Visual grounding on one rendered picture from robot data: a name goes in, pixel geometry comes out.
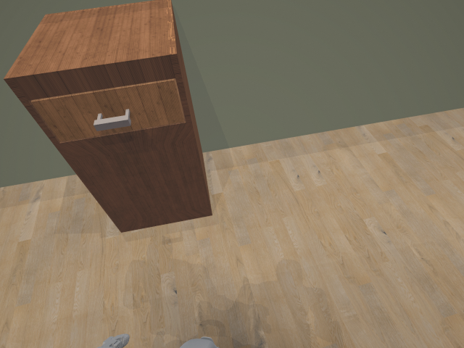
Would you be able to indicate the cabinet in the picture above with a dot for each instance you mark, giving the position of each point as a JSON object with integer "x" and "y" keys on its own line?
{"x": 141, "y": 178}

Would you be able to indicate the robot left shin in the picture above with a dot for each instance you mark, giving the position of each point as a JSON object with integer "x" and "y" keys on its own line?
{"x": 208, "y": 338}

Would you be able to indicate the drawer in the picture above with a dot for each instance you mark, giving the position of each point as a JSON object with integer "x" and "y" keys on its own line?
{"x": 151, "y": 104}

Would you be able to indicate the handle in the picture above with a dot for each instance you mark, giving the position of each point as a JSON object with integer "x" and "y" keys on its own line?
{"x": 112, "y": 122}

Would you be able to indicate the left robot hand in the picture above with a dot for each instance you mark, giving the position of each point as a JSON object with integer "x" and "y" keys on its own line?
{"x": 118, "y": 341}

